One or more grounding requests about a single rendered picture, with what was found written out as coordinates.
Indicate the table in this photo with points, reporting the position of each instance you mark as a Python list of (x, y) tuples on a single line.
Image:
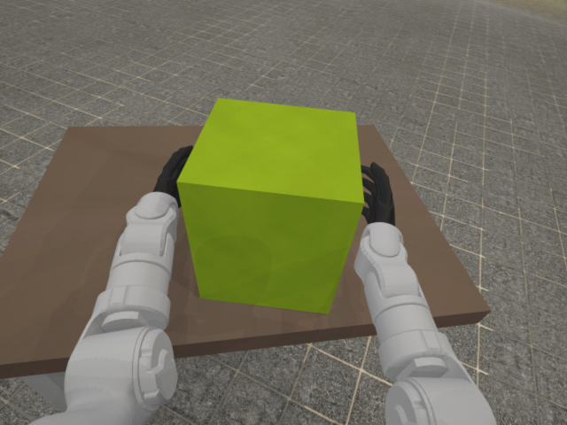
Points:
[(59, 258)]

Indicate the left robot upper arm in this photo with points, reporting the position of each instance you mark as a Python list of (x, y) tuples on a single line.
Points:
[(117, 378)]

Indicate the left robot hand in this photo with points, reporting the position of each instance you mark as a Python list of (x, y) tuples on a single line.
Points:
[(166, 182)]

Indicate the right robot hand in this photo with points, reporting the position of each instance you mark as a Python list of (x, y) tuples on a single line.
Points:
[(380, 202)]

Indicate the carton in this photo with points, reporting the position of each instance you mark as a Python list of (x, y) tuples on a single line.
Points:
[(271, 196)]

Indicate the right robot upper arm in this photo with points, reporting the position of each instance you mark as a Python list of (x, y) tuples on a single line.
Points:
[(436, 401)]

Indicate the right robot forearm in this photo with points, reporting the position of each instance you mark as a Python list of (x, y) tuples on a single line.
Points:
[(410, 343)]

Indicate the left robot forearm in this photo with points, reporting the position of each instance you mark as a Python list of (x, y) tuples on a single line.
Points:
[(136, 292)]

